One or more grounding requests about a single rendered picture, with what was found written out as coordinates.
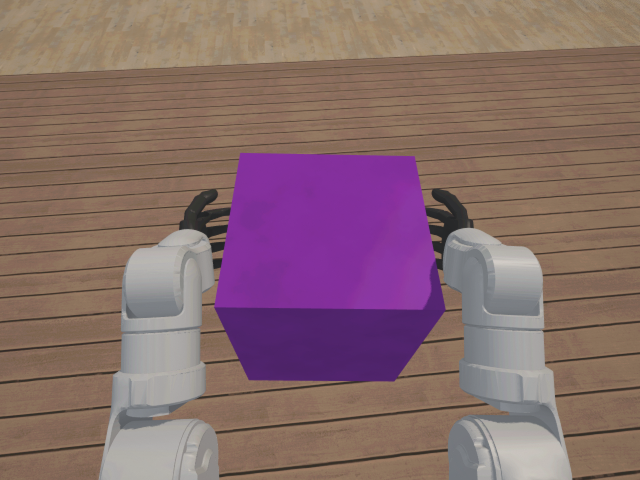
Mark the robot left hand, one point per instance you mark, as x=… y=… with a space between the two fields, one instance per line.
x=195 y=219

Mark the carton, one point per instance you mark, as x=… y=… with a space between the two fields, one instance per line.
x=328 y=270

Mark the robot left upper arm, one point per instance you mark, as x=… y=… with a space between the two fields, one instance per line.
x=176 y=449

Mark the robot right upper arm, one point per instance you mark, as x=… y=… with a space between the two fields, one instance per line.
x=505 y=447

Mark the right robot forearm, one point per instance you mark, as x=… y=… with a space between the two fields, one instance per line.
x=502 y=307

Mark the robot right hand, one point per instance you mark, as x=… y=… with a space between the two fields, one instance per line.
x=452 y=222

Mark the left robot forearm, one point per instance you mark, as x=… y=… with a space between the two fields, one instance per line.
x=161 y=369

